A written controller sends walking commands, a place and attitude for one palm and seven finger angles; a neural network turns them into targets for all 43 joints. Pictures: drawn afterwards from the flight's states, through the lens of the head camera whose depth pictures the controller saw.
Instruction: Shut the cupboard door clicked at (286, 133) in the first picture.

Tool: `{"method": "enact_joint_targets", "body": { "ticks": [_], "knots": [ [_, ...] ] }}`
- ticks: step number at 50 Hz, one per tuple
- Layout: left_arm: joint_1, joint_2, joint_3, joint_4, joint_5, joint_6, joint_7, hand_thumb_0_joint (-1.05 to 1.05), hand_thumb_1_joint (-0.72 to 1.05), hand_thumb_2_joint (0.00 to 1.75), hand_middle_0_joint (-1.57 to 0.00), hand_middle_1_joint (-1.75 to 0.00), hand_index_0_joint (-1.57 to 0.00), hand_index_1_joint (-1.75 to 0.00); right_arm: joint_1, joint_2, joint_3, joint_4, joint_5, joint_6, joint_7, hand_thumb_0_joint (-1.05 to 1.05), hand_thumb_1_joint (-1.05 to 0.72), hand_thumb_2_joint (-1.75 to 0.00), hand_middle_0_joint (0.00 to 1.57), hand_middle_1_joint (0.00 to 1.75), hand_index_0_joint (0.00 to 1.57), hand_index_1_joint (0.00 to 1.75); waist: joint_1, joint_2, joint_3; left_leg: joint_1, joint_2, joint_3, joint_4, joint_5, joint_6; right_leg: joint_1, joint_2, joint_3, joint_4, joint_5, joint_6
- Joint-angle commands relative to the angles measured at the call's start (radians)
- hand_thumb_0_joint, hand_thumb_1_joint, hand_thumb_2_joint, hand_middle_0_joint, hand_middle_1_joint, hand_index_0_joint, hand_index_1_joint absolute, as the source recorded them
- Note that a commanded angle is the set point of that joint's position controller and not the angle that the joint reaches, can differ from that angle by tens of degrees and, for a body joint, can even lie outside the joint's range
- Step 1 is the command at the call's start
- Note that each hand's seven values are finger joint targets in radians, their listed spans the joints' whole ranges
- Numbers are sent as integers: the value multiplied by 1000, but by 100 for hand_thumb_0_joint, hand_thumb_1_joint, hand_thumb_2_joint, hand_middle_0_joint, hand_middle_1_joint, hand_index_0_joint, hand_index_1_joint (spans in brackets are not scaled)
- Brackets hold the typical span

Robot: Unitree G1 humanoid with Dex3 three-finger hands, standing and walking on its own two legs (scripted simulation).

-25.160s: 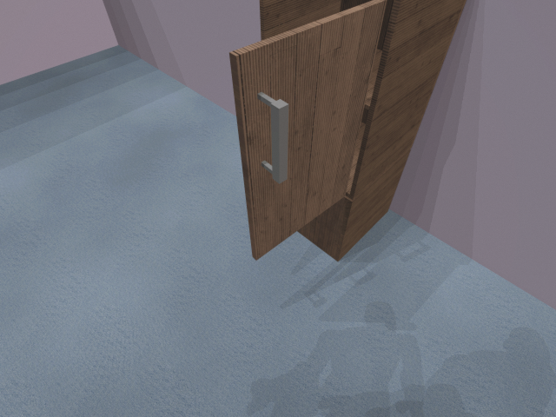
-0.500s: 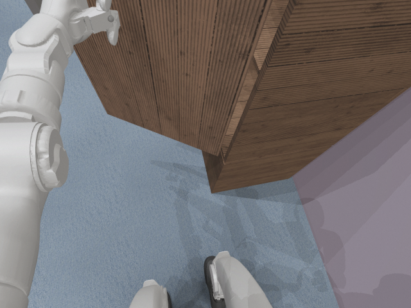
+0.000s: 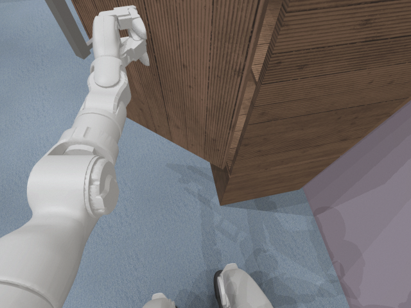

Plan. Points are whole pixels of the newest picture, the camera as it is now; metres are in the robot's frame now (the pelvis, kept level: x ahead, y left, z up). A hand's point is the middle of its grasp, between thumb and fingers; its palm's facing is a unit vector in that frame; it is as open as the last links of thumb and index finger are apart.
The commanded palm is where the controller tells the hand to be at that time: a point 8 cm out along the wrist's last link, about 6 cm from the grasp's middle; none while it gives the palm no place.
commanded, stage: pull the fist back off the door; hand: left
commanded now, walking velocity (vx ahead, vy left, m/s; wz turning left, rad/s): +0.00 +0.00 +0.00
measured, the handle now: (71, 9) +0.67 +0.14 +0.13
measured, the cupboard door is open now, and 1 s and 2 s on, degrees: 48 48 48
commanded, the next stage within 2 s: draw the hand back to the body in 0.56 s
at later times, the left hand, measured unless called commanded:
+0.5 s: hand (132, 76) +0.48 +0.04 +0.14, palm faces -0.06 -1.00 -0.02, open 3.2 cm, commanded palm +0.47 +0.10 +0.14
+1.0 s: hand (82, 113) +0.42 +0.11 +0.14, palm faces -0.01 -1.00 -0.01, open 3.1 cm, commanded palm +0.38 +0.16 +0.16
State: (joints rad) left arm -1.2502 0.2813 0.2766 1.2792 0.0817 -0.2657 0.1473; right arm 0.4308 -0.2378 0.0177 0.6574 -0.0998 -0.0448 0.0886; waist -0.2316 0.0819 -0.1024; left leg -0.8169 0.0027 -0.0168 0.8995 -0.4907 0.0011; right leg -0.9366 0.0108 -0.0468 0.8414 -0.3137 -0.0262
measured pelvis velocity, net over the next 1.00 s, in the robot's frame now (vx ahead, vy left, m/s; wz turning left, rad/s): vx -0.01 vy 0.01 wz -0.04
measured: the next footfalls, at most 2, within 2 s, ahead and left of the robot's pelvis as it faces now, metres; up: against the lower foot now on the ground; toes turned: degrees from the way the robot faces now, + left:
none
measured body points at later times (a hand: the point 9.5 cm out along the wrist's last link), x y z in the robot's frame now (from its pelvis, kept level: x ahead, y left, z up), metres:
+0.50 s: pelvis -0.02 +0.00 +0.01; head +0.07 -0.01 +0.46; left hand +0.48 +0.09 +0.14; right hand -0.01 -0.27 -0.10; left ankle -0.05 +0.12 -0.69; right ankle +0.04 -0.10 -0.69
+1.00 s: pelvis -0.01 +0.01 +0.03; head +0.03 -0.01 +0.48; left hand +0.42 +0.17 +0.14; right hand +0.03 -0.25 -0.10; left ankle -0.05 +0.12 -0.69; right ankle +0.04 -0.10 -0.69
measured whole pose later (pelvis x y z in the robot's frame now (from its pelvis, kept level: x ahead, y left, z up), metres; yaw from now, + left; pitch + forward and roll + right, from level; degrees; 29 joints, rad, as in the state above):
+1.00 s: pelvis -0.01 +0.01 +0.03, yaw -3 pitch +9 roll +0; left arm -0.58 0.19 0.19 0.74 -0.14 -0.20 -0.02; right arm 0.40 -0.26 0.00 0.64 0.02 -0.02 -0.01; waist -0.07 0.05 -0.09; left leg -0.43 0.00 0.04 0.69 -0.41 0.02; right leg -0.57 0.02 0.01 0.66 -0.24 -0.01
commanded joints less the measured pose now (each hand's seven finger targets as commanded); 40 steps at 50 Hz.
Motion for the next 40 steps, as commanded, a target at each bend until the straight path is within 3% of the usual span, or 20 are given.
{"method": "enact_joint_targets", "body": {
  "ticks": [1, 4, 6, 7, 8, 9, 12, 13, 15, 17, 20, 22, 24, 27, 31, 33, 35, 38, 39, 40],
  "knots": [
    [-551, 270, 74, -219, -63, -33, -31, 0, 90, 90, -130, -150, -130, -150, 212, -180, -70, -49, 40, 21, -40, 0, -90, -90, 20, 30, 20, 30, -18, -118, -587, 99, -49, 28, -114, 398, 20, 696, 12, 58, -97, 562, 21],
    [-497, 287, 99, -243, -92, -83, -35, 0, 90, 90, -130, -150, -130, -150, 187, -173, -61, -53, 44, 5, -50, 0, -90, -90, 20, 30, 20, 30, 1, -111, -540, 108, -44, 34, -131, 361, 20, 683, 11, 63, -111, 509, 23],
    [-428, 232, 54, -261, -77, -131, -37, 0, 90, 90, -130, -150, -130, -150, 177, -167, -64, -54, 41, -7, -46, 0, -90, -90, 20, 30, 20, 30, 11, -103, -521, 129, -42, 37, -133, 364, 20, 657, 12, 59, -108, 492, 20],
    [-405, 179, 8, -259, -72, -150, -43, 0, 90, 90, -130, -150, -130, -150, 172, -164, -63, -56, 42, -14, -43, 0, -90, -90, 20, 30, 20, 30, 2, -82, -497, 149, -42, 37, -137, 365, 20, 627, 12, 52, -112, 475, 21],
    [-335, 196, 23, -222, -62, -153, -46, 0, 90, 90, -130, -150, -130, -150, 170, -170, -66, -45, 43, -15, -41, 0, -90, -90, 20, 30, 20, 30, 20, -84, -476, 138, -39, 38, -138, 346, 16, 615, 10, 52, -113, 448, 18],
    [-280, 183, 6, -181, -56, -141, -56, 0, 90, 90, -130, -150, -130, -150, 168, -177, -68, -46, 48, -11, -39, 0, -90, -90, 20, 30, 20, 30, 14, -117, -441, 124, -37, 41, -144, 321, 18, 601, 10, 50, -121, 421, 19],
    [-260, 62, -89, -137, -73, -89, -85, 0, 90, 90, -130, -150, -130, -150, 153, -179, -74, -51, 67, -2, -40, 0, -90, -90, 20, 30, 20, 30, 1, -96, -363, 147, -40, 41, -171, 251, 14, 541, 7, 41, -156, 316, 15],
    [-280, 56, -89, -154, -94, -72, -90, 0, 90, 90, -130, -150, -130, -150, 142, -183, -75, -51, 70, -2, -42, 0, -90, -90, 20, 30, 20, 30, -1, -105, -347, 152, -39, 42, -176, 228, 15, 526, 7, 45, -172, 283, 18],
    [-315, 87, -60, -224, -134, -67, -96, 0, 90, 90, -130, -150, -130, -150, 119, -186, -76, -60, 77, 2, -53, 0, -90, -90, 20, 30, 20, 30, 15, -110, -378, 170, -42, 43, -185, 215, 17, 559, 5, 55, -186, 256, 17],
    [-402, 87, -52, -345, -173, -106, -86, 0, 90, 90, -130, -150, -130, -150, 101, -175, -73, -65, 78, -14, -65, 0, -90, -90, 20, 30, 20, 30, 19, -86, -423, 213, -44, 38, -186, 227, 18, 580, 6, 56, -185, 264, 18],
    [-439, 114, -48, -504, -163, -198, -63, 0, 90, 90, -130, -150, -130, -150, 85, -162, -74, -54, 67, -40, -72, 0, -90, -90, 20, 30, 20, 30, 42, 7, -552, 305, -38, 26, -177, 306, 10, 603, 9, 51, -142, 340, 14],
    [-402, 80, -95, -492, -135, -228, -51, 0, 90, 90, -130, -150, -130, -150, 78, -156, -72, -41, 68, -52, -74, 0, -90, -90, 20, 30, 20, 30, 35, -6, -519, 321, -32, 15, -174, 331, 6, 564, 10, 35, -125, 338, 12],
    [-294, 50, -112, -387, -108, -211, -41, 0, 90, 90, -130, -150, -130, -150, 68, -161, -72, -30, 68, -50, -69, 0, -90, -90, 20, 30, 20, 30, 43, -32, -418, 287, -27, 10, -192, 281, 3, 508, 10, 22, -133, 272, 10],
    [-257, 47, -113, -231, -93, -133, -30, 0, 90, 90, -130, -150, -130, -150, 71, -178, -68, -29, 75, -34, -73, 0, -90, -90, 20, 30, 20, 30, 27, -105, -296, 209, -32, 9, -223, 192, 8, 489, 7, 20, -166, 187, 11],
    [-317, 68, -63, -194, -139, -74, -19, 0, 90, 90, -130, -150, -130, -150, 59, -186, -60, -39, 76, -29, -82, 0, -90, -90, 20, 30, 20, 30, 14, -181, -297, 184, -33, 11, -238, 155, 13, 508, 3, 28, -189, 154, 17],
    [-362, 72, -52, -244, -156, -107, -22, 0, 90, 90, -130, -150, -130, -150, 54, -180, -56, -43, 70, -42, -82, 0, -90, -90, 20, 30, 20, 30, 22, -148, -347, 214, -35, 11, -228, 194, 11, 520, 3, 31, -174, 193, 16],
    [-327, 112, -20, -299, -147, -159, -30, 0, 90, 90, -130, -150, -130, -150, 55, -177, -58, -52, 61, -52, -78, 0, -90, -90, 20, 30, 20, 30, 55, -119, -417, 233, -35, 12, -213, 247, 8, 550, 4, 34, -146, 243, 9],
    [-107, 173, 28, -411, -127, -216, -55, 0, 90, 90, -130, -150, -130, -150, 45, -169, -62, -93, 63, -52, -74, 0, -90, -90, 20, 30, 20, 30, 140, -76, -564, 300, -30, 26, -207, 398, -2, 652, 4, 32, -105, 382, 0],
    [-41, 152, 0, -439, -117, -211, -70, 0, 90, 90, -130, -150, -130, -150, 34, -162, -61, -105, 70, -48, -72, 0, -90, -90, 20, 30, 20, 30, 148, -54, -542, 302, -26, 33, -210, 423, -4, 656, 5, 30, -106, 403, -2],
    [23, 134, -10, -450, -115, -190, -82, 0, 90, 90, -130, -150, -130, -150, 31, -161, -65, -114, 75, -42, -70, 0, -90, -90, 20, 30, 20, 30, 152, -87, -521, 285, -24, 41, -217, 419, 0, 673, 6, 31, -118, 412, 1]
  ]
}}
